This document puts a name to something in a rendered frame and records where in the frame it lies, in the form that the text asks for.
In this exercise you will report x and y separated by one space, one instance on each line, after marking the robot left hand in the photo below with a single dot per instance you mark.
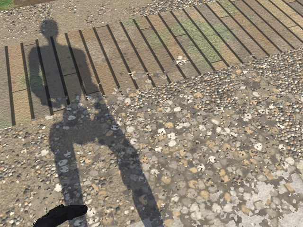
60 214

